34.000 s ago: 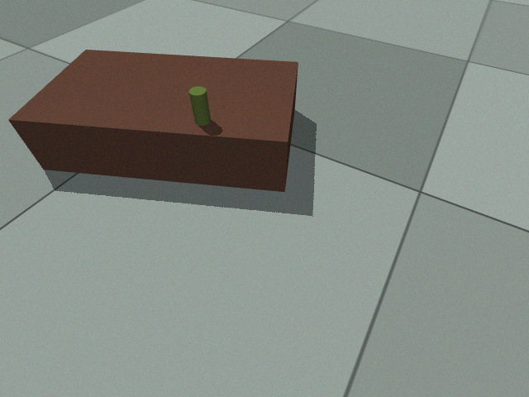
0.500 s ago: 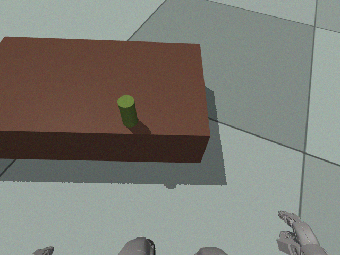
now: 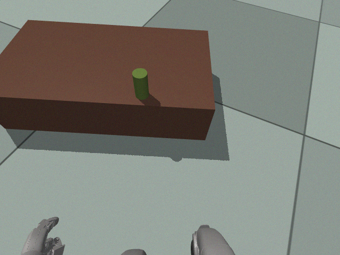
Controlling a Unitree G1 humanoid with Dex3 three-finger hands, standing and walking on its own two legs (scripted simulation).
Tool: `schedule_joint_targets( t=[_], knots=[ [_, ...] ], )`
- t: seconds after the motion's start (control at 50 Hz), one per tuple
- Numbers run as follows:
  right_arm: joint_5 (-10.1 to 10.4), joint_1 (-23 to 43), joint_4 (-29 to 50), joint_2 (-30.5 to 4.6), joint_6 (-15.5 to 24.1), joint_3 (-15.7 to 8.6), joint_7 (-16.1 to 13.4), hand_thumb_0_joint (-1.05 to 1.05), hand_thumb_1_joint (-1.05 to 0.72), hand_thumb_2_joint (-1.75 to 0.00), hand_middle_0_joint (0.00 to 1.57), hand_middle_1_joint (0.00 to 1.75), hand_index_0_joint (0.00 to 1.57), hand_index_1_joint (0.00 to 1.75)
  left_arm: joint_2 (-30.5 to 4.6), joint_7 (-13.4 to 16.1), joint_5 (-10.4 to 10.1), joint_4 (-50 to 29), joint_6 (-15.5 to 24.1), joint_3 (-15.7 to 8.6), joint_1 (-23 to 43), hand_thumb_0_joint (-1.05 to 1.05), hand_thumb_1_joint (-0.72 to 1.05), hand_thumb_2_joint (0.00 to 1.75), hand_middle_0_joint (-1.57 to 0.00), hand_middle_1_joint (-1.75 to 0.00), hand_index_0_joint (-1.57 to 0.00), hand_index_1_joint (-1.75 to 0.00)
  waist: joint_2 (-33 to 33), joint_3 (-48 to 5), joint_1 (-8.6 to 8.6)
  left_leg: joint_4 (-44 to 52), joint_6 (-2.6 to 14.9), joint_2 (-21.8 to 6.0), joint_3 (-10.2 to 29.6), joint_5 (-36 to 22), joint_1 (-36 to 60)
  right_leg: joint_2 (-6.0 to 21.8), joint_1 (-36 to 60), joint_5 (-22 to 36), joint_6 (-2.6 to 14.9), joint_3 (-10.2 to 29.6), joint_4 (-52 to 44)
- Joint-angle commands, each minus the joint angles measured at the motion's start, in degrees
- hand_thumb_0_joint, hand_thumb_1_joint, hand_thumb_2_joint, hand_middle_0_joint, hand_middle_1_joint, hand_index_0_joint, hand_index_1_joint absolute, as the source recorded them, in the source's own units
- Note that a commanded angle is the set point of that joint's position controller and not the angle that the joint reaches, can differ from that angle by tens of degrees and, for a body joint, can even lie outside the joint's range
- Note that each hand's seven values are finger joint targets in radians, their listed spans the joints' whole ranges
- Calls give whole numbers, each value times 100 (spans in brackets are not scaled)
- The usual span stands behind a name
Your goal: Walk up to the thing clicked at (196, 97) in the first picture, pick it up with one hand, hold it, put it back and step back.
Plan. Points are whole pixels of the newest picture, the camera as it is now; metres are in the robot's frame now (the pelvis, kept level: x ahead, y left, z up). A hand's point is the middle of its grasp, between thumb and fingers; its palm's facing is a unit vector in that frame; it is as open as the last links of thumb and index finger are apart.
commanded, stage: step back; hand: left
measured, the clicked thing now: (141, 84) +0.92 +0.15 -0.34
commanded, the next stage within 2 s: stand in 1.48 s
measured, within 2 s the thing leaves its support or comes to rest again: neither
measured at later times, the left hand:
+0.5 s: hand out of the picture -0.07 +0.26 -0.13, palm faces -0.04 -0.91 -0.40, open 7.4 cm
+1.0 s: hand out of the picture -0.06 +0.23 -0.12, palm faces +0.00 -0.93 -0.36, open 7.4 cm
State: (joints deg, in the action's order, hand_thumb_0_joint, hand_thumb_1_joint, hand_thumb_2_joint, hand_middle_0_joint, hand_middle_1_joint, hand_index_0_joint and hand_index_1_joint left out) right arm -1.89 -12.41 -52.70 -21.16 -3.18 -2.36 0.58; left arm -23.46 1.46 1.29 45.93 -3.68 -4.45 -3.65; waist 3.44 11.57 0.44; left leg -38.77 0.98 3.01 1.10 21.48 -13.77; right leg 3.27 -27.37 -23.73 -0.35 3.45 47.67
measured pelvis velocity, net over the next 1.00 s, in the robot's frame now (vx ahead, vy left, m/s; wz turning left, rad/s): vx -0.15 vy -0.03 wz -0.02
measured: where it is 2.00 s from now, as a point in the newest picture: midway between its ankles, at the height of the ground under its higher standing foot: outside the picture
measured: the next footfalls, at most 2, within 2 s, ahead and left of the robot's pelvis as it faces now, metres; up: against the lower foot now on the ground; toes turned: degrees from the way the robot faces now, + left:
right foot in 0.28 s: -0.10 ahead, -0.13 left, +0.00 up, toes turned -2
left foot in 0.56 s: -0.12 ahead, +0.12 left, +0.00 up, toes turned -4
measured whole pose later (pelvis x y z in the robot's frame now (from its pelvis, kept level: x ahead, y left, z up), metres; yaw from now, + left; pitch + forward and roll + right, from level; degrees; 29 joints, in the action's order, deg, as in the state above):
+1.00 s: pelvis -0.15 -0.03 +0.02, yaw -1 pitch -3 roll +0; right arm -1.4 -13.7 -56.4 -22.5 0.6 -2.7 0.3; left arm -20.0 -1.6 2.4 55.7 1.5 -3.7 -10.6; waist -1.1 3.0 -1.0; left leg -47.4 0.0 0.5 2.7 28.7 -18.4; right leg 0.7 -12.5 -15.9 1.3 -1.7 31.1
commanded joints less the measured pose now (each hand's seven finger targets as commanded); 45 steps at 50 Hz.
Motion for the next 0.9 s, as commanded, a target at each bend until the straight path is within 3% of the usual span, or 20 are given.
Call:
schedule_joint_targets(
  t=[0.0, 0.04, 0.16, 0.24, 0.28, 0.3, 0.32, 0.38, 0.48, 0.52, 0.54, 0.56, 0.58, 0.6, 0.68, 0.74, 0.8, 0.84, 0.86, 0.88],
  knots=[
    [-125, 538, 681, -1827, 218, -458, -174, 0, -90, -90, 20, 30, 20, 30, -1128, 67, -89, -324, 36, -345, 126, 0, 90, 90, -20, -30, -20, -30, -1177, -884, 2, 1897, 1433, -2049, 1946, -2640, -941, -743, 441, -896, 94, 757, 2581],
    [-76, 950, 783, -1493, 225, -351, -212, 0, -90, -90, 20, 30, 20, 30, -1033, 28, -158, -77, 42, -268, -587, 0, 90, 90, -20, -30, -20, -30, -1016, -942, -415, 1544, 997, -1491, 988, -2909, -558, -904, 144, -392, 127, 647, 2736],
    [-14, 110, 657, -1415, 152, -401, -178, 0, -90, -90, 20, 30, 20, 30, -790, 13, -14, -185, 238, -147, -419, 0, 90, 90, -20, -30, -20, -30, -1387, -1505, 132, 1001, 1254, -1630, 1092, -3346, 1410, -512, 129, -630, -159, 51, -93],
    [63, 533, 726, -1615, 56, -429, -148, 0, -90, -90, 20, 30, 20, 30, -759, -20, 61, 306, 377, -150, -1179, 0, 90, 90, -20, -30, -20, -30, -1348, -2026, -202, 430, 912, -1587, 919, -2429, 853, -474, 1648, 772, 123, -405, -2841],
    [97, 532, 835, -1159, 95, -274, -125, 0, -90, -90, 20, 30, 20, 30, -1365, -25, 193, 325, 449, -326, -1105, 0, 90, 90, -20, -30, -20, -30, 12, -1827, -138, -396, 301, -732, 528, -611, -1013, 477, 2454, 1040, 523, 1483, -2720],
    [76, 678, 882, -1025, 109, -247, -176, 0, -90, -90, 20, 30, 20, 30, -1742, -49, 160, 155, 407, -442, -677, 0, 90, 90, -20, -30, -20, -30, 766, -1437, -245, -942, -21, 9, 237, 1034, -1559, 1435, 1729, 448, 1215, 2257, -2937],
    [57, 732, 798, -1292, 93, -371, -239, 0, -90, -90, 20, 30, 20, 30, -2015, -47, 182, 15, 404, -465, -289, 0, 90, 90, -20, -30, -20, -30, 1091, -1085, -346, -1802, -130, -270, 666, 1328, -764, 2076, 180, 186, 1715, 2845, -3186],
    [138, 614, 508, -1290, 152, -356, -147, 0, -90, -90, 20, 30, 20, 30, -1225, -28, 126, -29, 450, -245, 37, 0, 90, 90, -20, -30, -20, -30, 191, -660, -27, -2060, -74, 96, 584, 542, -716, 989, 330, 1334, 1169, 1011, -2667],
    [50, 490, 445, -1082, 390, -264, -119, 0, -90, -90, 20, 30, 20, 30, -1295, -113, 216, 122, 437, -347, -533, 0, 90, 90, -20, -30, -20, -30, 732, -962, -399, 112, -180, -107, -37, 671, -932, 813, 1777, 68, 1014, 1024, -2523],
    [27, 62, 207, -957, 503, -289, -135, 0, -90, -90, 20, 30, 20, 30, -1272, -172, 155, 122, 358, -296, -402, 0, 90, 90, -20, -30, -20, -30, 704, -1176, -179, 1704, -129, -66, -254, 112, 48, 788, 1622, 161, 905, 803, -2048],
    [0, -54, 106, -1023, 556, -348, -160, 0, -90, -90, 20, 30, 20, 30, -1083, -192, 130, 113, 317, -186, -526, 0, 90, 90, -20, -30, -20, -30, 437, -1244, -140, 2118, -50, -132, 85, -292, 747, 592, 1207, 327, 704, 626, -1582],
    [-81, -198, 95, -1224, 617, -425, -193, 0, -90, -90, 20, 30, 20, 30, -738, -197, 84, 120, 306, -96, -739, 0, 90, 90, -20, -30, -20, -30, -322, -1467, -132, 2428, 142, -910, 1426, 88, 1510, 284, 440, 322, 433, 357, -667],
    [-120, 88, 194, -1602, 648, -472, -193, 0, -90, -90, 20, 30, 20, 30, -480, -206, -16, 125, 306, -9, -693, 0, 90, 90, -20, -30, -20, -30, -1192, -1209, -177, 2687, 633, -1959, 3005, 912, 1555, -387, -717, -447, 136, -292, -173],
    [-63, 103, 191, -2003, 649, -526, -168, 0, -90, -90, 20, 30, 20, 30, -1101, -147, 49, 208, 326, -203, -215, 0, 90, 90, -20, -30, -20, -30, -911, -859, 52, 2708, 1228, -2446, 3352, 1664, 217, 53, -138, -778, 123, 111, 125],
    [-85, 397, 211, -1370, 726, -362, -142, 0, -90, -90, 20, 30, 20, 30, -984, -298, 0, 328, 417, -179, -433, 0, 90, 90, -20, -30, -20, -30, -1070, -610, -166, 2344, 744, -1460, 1592, 235, 321, 45, 196, -74, 188, 8, -453],
    [-72, 120, 93, -1499, 664, -429, -97, 0, -90, -90, 20, 30, 20, 30, -905, -305, 19, 415, 453, -192, -254, 0, 90, 90, -20, -30, -20, -30, -1327, -746, 51, 2267, 694, -1350, 1426, 212, 27, -194, 871, -82, 144, -331, -1032],
    [4, 349, 205, -1405, 526, -387, -74, 0, -90, -90, 20, 30, 20, 30, -818, -246, 52, 617, 536, -188, -623, 0, 90, 90, -20, -30, -20, -30, -1213, -947, -201, 1600, 516, -1118, 870, 107, -359, -447, 1881, 579, 204, -676, -2321],
    [74, 312, 304, -977, 508, -247, -90, 0, -90, -90, 20, 30, 20, 30, -1085, -164, 122, 807, 605, -306, -1053, 0, 90, 90, -20, -30, -20, -30, -349, -1285, -412, 410, 226, -734, 508, -175, -1127, 52, 3040, 615, 368, 268, -2665],
    [96, 412, 397, -705, 522, -174, -108, 0, -90, -90, 20, 30, 20, 30, -1510, -130, 143, 808, 629, -380, -1181, 0, 90, 90, -20, -30, -20, -30, 767, -1293, -544, -684, -16, 27, 119, 674, -2086, 1110, 3190, -336, 853, 2047, -3252],
    [29, 391, 323, -1016, 489, -266, -155, 0, -90, -90, 20, 30, 20, 30, -1698, -158, 135, 709, 652, -426, -966, 0, 90, 90, -20, -30, -20, -30, 512, -964, -518, -1317, -85, -170, 299, 1250, -1814, 1825, 2320, -1184, 1297, 2588, -3520]
  ],
)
